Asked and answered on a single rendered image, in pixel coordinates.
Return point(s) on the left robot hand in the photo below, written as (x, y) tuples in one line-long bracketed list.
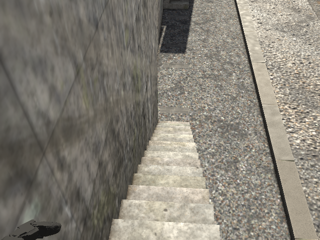
[(33, 230)]

